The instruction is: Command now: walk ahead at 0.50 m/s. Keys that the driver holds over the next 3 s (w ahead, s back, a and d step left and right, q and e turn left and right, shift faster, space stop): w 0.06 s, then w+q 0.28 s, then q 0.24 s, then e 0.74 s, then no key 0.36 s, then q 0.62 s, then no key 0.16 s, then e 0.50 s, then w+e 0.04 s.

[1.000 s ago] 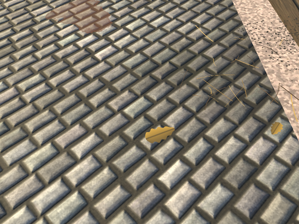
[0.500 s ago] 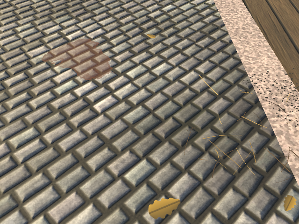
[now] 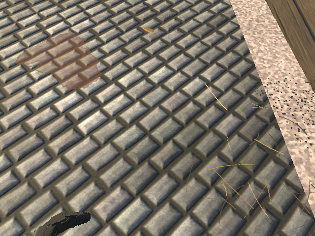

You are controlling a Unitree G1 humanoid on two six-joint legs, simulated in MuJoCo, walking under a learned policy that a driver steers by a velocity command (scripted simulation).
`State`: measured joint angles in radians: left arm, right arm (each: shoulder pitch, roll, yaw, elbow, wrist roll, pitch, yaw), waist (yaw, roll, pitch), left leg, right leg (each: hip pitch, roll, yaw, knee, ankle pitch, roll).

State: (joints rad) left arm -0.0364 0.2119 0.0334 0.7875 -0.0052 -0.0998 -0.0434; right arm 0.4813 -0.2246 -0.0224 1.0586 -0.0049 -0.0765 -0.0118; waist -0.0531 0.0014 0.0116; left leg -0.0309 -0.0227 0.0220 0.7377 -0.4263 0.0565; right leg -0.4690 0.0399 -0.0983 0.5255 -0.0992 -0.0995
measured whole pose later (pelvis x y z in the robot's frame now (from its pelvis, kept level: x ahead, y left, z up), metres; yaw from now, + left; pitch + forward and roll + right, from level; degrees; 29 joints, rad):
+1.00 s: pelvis +0.39 +0.03 +0.01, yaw +7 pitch +3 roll +1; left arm 0.23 0.26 0.06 0.79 0.00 0.01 0.02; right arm 0.11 -0.24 -0.06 0.77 -0.01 0.00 -0.04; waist 0.03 0.02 -0.01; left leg -0.38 0.00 0.06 0.62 -0.29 0.01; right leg -0.35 -0.02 0.00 0.60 -0.31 -0.01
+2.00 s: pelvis +0.38 +0.04 +0.01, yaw -2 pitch +1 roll -1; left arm 0.18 0.24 0.07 0.66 0.00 0.01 0.05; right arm 0.22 -0.29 -0.09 0.72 0.02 0.04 0.00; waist -0.01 -0.01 0.03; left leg -0.42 0.02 0.02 0.86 -0.49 -0.01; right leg -0.25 -0.03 -0.07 0.58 -0.34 0.02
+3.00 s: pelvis +0.39 +0.05 +0.01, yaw -2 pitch +1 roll +1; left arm 0.15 0.31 0.09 0.62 -0.02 0.04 0.01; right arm 0.20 -0.27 -0.08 0.64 -0.01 0.00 -0.03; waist -0.02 -0.01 0.04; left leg -0.27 -0.01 0.07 0.54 -0.29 0.03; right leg -0.49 0.00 0.04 1.06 -0.51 0.05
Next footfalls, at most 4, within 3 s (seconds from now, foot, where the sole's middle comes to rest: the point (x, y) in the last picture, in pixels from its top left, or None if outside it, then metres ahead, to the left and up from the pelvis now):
0.48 left None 0.43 0.16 -0.76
0.96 right None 0.44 -0.08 -0.76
1.34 left None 0.46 0.16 -0.76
1.68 right None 0.39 -0.09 -0.76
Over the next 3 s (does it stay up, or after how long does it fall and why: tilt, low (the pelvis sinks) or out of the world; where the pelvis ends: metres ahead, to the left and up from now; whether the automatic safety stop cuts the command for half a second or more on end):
stays up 0.39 0.05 0.01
